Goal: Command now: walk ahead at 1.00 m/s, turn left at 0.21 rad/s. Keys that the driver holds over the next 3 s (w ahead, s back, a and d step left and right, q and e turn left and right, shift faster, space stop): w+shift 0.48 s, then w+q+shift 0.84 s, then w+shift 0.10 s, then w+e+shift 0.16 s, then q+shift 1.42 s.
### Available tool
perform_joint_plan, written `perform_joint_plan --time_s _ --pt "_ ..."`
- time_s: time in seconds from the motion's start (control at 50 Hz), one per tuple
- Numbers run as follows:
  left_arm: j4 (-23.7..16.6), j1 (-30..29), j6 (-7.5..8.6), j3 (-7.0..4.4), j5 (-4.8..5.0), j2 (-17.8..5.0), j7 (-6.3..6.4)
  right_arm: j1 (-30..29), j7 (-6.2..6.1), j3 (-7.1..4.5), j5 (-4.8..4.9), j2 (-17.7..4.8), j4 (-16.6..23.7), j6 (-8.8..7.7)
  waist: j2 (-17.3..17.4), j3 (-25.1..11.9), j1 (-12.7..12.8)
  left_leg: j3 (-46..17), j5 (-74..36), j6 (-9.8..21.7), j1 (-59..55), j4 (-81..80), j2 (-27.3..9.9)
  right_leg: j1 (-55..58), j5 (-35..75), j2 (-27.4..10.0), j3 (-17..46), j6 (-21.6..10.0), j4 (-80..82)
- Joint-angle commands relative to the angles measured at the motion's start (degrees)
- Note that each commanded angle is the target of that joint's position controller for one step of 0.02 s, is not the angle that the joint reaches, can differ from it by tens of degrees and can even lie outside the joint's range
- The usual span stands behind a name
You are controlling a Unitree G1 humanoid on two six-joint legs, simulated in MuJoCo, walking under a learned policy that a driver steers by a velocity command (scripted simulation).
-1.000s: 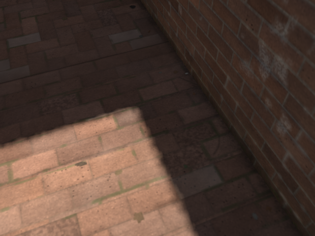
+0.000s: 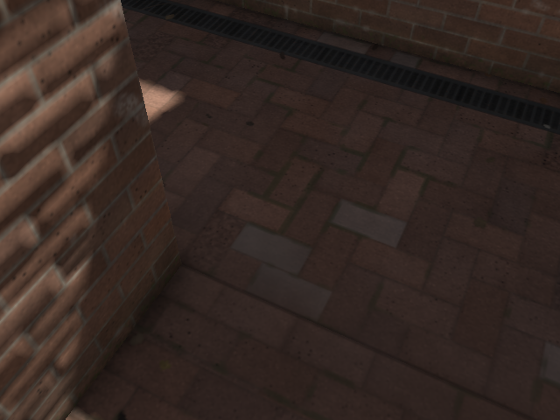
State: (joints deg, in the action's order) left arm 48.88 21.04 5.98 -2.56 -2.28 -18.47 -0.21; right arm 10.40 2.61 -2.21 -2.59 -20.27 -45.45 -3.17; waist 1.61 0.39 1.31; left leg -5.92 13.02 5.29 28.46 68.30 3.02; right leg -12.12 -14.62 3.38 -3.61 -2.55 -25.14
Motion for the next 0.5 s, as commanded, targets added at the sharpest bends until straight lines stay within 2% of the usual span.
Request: perform_joint_plan --time_s 0.02,0.04,0.06,0.08,0.1,0.12,0.14,0.18,0.2,0.22,0.24,0.26,0.28,0.3,0.32,0.34,0.36,0.38,0.4,0.42,0.44,0.48,0.5 --pt "-1.72 0.11 2.42 -0.21 0.84 -3.64 -0.48 -2.66 0.89 0.35 -0.45 -1.43 5.54 0.22 -4.61 3.45 -2.87 -3.72 -1.75 -1.69 12.41 -7.69 -2.83 4.68 -2.07 -15.62 19.73 -8.62 16.00" --pt "-0.74 1.07 2.79 -0.04 1.41 -3.75 -0.64 -7.04 1.09 0.62 -0.70 -1.76 7.64 0.15 -4.11 5.53 -2.19 -2.59 -5.22 -2.41 11.90 -13.99 -2.68 2.42 0.69 -15.08 16.91 -8.22 17.70" --pt "-0.24 1.13 2.98 -0.06 1.81 -4.31 -0.85 -10.41 1.37 0.89 -0.51 -1.68 9.08 0.03 -4.65 7.10 -2.14 0.17 -8.62 -2.81 9.25 -20.71 -2.44 0.24 5.53 -13.70 12.98 -7.46 19.18" --pt "0.25 1.47 3.17 -0.27 1.79 -5.50 -0.93 -13.41 1.78 1.54 -0.16 -0.16 10.50 -0.30 -4.86 8.19 -1.61 5.12 -12.07 -2.83 3.56 -27.30 -2.54 -3.17 11.55 -13.10 9.24 -6.92 21.57" --pt "1.38 1.39 3.62 -0.78 1.16 -7.79 -1.06 -13.62 1.71 2.17 -0.10 0.92 10.25 -0.18 -5.94 7.80 -1.57 9.10 -11.37 -1.23 -1.84 -30.01 -1.97 -4.44 20.59 -13.72 8.70 -8.03 24.64" --pt "2.47 2.68 3.82 -0.79 1.47 -8.19 -1.25 -14.49 1.58 2.12 -0.01 0.65 10.58 -0.20 -5.29 8.00 -1.19 10.31 -12.75 0.05 -5.09 -30.94 -2.05 -3.86 27.39 -14.65 7.69 -8.13 25.01" --pt "3.63 3.35 3.45 -0.37 1.81 -8.13 -1.02 -14.35 1.12 1.88 0.31 -0.28 10.52 -0.27 -3.99 8.60 -1.84 10.67 -12.85 1.04 -3.63 -32.67 -1.78 0.83 37.07 -14.66 5.62 -7.13 22.74" --pt "4.69 4.60 2.68 -0.37 2.40 -9.93 -0.28 -11.54 0.28 1.31 -0.10 -1.73 9.84 -0.48 -7.15 3.93 -3.62 12.72 -10.69 2.39 -7.90 -34.39 1.26 8.71 63.69 -14.75 2.74 -5.81 14.10" --pt "5.45 5.05 2.10 -0.58 3.08 -11.11 0.24 -5.55 -0.56 0.66 -0.80 -3.13 8.27 -0.44 -9.64 0.23 -6.80 13.17 -7.84 2.47 -16.99 -34.44 3.13 7.71 69.87 -14.30 1.53 -4.96 5.65" --pt "5.87 4.95 1.52 -0.16 3.63 -11.21 0.63 2.97 -1.45 -0.19 -1.15 -4.42 5.01 -0.35 -7.37 -4.54 -10.19 12.87 -7.41 2.58 -27.19 -35.69 4.06 5.59 68.32 -14.33 1.78 -4.25 -5.20" --pt "5.24 2.93 0.86 -0.33 2.99 -12.01 0.96 12.91 -2.51 -1.33 -1.24 -6.58 1.52 -0.19 -7.95 -6.89 -14.95 9.06 -1.26 4.19 -36.90 -36.47 0.55 -0.86 59.17 -11.99 1.02 -3.35 -20.23" --pt "3.56 2.20 0.82 0.80 1.73 -6.09 0.79 21.47 -3.18 -2.37 -2.00 -10.62 -0.51 -0.20 3.01 -12.87 -15.65 -7.07 12.94 7.26 -45.57 -37.84 -12.48 -10.17 18.72 -5.86 1.04 -3.28 -45.24" --pt "1.84 9.27 1.02 1.51 3.66 -1.67 0.01 20.02 -2.65 -2.77 -3.27 -11.83 0.03 -0.93 12.11 -18.58 -8.09 -40.98 19.59 13.73 -52.35 -49.39 -25.42 -25.97 -13.49 2.80 9.52 -3.10 -62.36" --pt "0.40 2.98 0.96 0.75 2.76 -6.55 0.45 14.72 -1.88 -3.02 -1.36 -8.19 0.32 -1.16 1.57 -13.30 -8.18 -36.07 17.39 13.24 -49.06 -52.77 -22.91 -32.28 -6.44 -2.57 12.63 -4.68 -57.19" --pt "-1.04 -2.08 0.90 0.94 2.22 -5.48 0.05 11.27 -1.76 -2.92 -0.54 -5.95 -0.29 -1.82 0.86 -5.67 -6.52 -27.16 7.38 12.67 -42.04 -52.77 -20.77 -33.07 -3.23 -5.14 10.78 -4.44 -53.06" --pt "-1.49 -4.15 0.65 1.26 0.96 -4.06 -0.25 10.43 -1.48 -2.64 -0.38 -3.70 -0.67 -2.31 -1.71 -2.16 -5.09 -21.21 -1.88 12.14 -35.82 -53.25 -18.47 -31.32 -3.26 -6.56 10.44 -3.95 -49.22" --pt "-1.45 -3.98 -0.14 1.51 -0.04 -3.03 -0.56 9.96 -1.92 -2.05 -0.32 -1.79 -0.94 -2.78 -1.72 -1.82 -2.97 -17.17 -4.24 10.88 -31.41 -54.18 -16.58 -28.40 -3.85 -7.71 10.66 -3.40 -46.07" --pt "-1.76 -3.31 -1.18 1.79 -0.35 -1.26 -1.39 11.73 -2.56 -1.25 -0.60 0.42 -2.59 -3.16 -0.20 -0.62 -2.06 -16.25 -2.42 10.42 -29.33 -56.84 -16.24 -27.37 -3.50 -8.27 10.80 -2.66 -44.65" --pt "-3.02 -5.79 -1.72 2.13 -0.14 -0.05 -1.81 13.87 -3.11 -0.86 0.43 1.52 -3.77 -3.79 0.66 1.06 -1.76 -14.11 -1.52 9.53 -27.31 -59.35 -15.41 -28.54 -3.23 -9.06 10.49 -2.02 -43.24" --pt "-4.28 -8.19 -1.95 2.32 -0.81 0.68 -2.53 15.12 -3.38 -0.75 1.54 1.32 -4.85 -4.19 0.87 3.40 -1.44 -12.17 -0.63 9.40 -26.71 -61.58 -14.83 -31.30 -1.74 -10.20 9.53 -1.72 -40.85" --pt "-5.88 -11.97 -1.86 2.49 -0.73 0.77 -2.92 15.31 -3.47 -0.74 2.02 0.93 -4.91 -4.60 0.23 5.50 -1.48 -9.17 -0.76 8.80 -24.59 -63.91 -13.52 -32.65 1.25 -10.75 7.85 -1.12 -37.32" --pt "-9.96 -20.52 -1.47 2.85 -0.35 0.64 -3.58 14.26 -3.27 -1.00 2.21 -1.08 -4.75 -5.16 -0.27 9.56 -1.86 -3.09 -5.82 7.35 -18.46 -67.86 -10.42 -30.56 10.19 -10.94 4.59 -0.29 -26.70" --pt "-10.98 -23.31 -0.70 3.33 -0.64 1.22 -4.05 14.68 -3.27 -1.62 2.92 -2.59 -5.11 -5.44 -1.63 10.12 -1.90 -1.50 -14.06 6.45 -14.59 -67.71 -9.75 -24.82 14.38 -9.81 2.58 0.29 -22.02"
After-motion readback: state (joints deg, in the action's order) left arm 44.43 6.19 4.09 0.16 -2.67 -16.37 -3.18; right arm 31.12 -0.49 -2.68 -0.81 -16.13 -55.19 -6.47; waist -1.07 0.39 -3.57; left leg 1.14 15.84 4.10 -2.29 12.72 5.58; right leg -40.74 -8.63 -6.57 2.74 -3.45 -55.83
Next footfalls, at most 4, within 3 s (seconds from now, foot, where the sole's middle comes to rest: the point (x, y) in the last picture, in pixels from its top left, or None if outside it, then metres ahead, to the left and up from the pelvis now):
0.24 left None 0.42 0.08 -0.77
0.68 right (347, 280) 0.88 -0.14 -0.77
1.12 left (258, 192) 1.20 0.13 -0.77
1.52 right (227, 102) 1.66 0.26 -0.77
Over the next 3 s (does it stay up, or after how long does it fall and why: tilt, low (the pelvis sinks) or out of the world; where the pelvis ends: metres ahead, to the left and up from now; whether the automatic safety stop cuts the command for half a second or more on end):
stays up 1.76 0.52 -0.02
